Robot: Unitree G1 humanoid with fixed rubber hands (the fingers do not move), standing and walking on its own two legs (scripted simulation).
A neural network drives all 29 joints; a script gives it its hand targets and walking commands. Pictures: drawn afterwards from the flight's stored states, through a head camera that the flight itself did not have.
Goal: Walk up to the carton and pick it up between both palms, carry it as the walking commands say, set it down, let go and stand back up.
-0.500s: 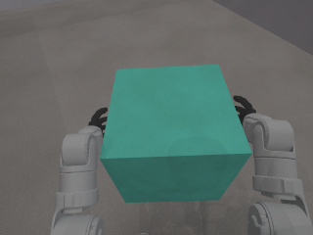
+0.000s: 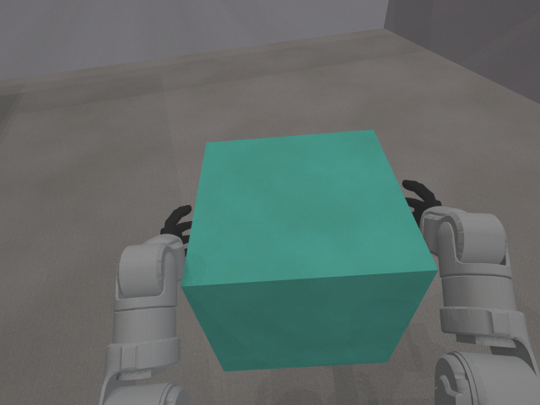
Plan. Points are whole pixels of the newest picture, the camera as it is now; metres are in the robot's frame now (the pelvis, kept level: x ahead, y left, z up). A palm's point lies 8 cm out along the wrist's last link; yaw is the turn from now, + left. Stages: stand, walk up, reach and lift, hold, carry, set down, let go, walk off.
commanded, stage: carry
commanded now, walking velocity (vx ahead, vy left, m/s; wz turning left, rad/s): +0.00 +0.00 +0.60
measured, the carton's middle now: (297, 253) +0.36 -0.04 +0.05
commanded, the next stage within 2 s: none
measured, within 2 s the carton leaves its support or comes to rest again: neither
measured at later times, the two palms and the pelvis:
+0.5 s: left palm (8, 370) +0.18 +0.30 +0.11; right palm (299, 243) +0.31 -0.03 +0.13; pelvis -0.09 +0.04 +0.01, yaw +19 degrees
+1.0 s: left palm out of the picture +0.01 +0.35 +0.11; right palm (228, 306) +0.23 +0.06 +0.12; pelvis -0.16 +0.03 +0.02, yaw +33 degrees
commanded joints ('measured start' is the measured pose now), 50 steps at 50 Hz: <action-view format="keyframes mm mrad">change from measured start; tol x32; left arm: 1 -897 -945 -673 -131 -422 -42 -224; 50 -853 -907 -696 -230 -439 -54 -236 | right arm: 1 -647 1158 596 -138 368 20 233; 50 -669 1119 669 -270 349 21 193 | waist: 1 56 150 -293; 6 61 277 -465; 10 85 -311 -467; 33 54 275 -382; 50 92 -168 -257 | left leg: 1 327 240 -373 -186 808 122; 11 -186 29 -72 292 -264 1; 21 125 -10 63 -287 94 11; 25 522 320 -402 -103 1243 205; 40 486 224 -408 -244 700 121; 44 149 111 -254 -209 474 -25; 46 -184 -51 -71 130 -197 -16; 50 -187 -1 -23 200 -173 -2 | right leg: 1 -146 158 42 75 -85 -7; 9 455 -152 356 -486 408 -153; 15 464 -131 143 -319 940 -229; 20 447 -110 -23 -211 816 -156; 25 -217 133 60 87 -167 -21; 42 146 235 72 -262 67 -70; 47 570 -262 306 -347 904 -287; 50 416 -137 156 -348 835 -230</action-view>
